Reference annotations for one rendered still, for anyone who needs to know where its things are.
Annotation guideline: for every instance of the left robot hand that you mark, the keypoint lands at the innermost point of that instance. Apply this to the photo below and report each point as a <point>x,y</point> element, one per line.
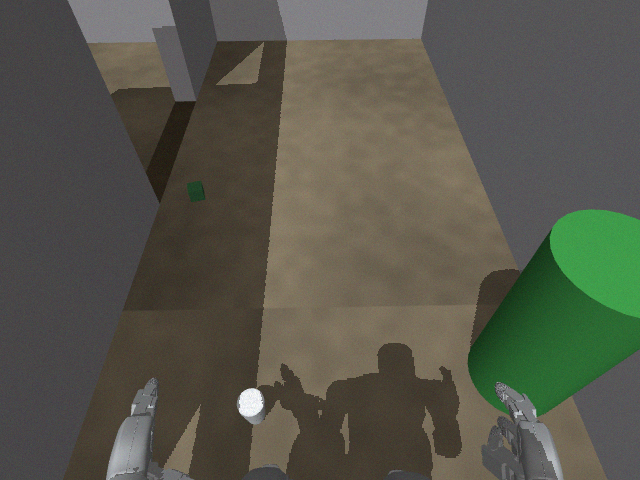
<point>133,447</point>

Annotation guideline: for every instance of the right robot hand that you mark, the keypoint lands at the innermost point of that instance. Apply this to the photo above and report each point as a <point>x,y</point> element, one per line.
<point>534,454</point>

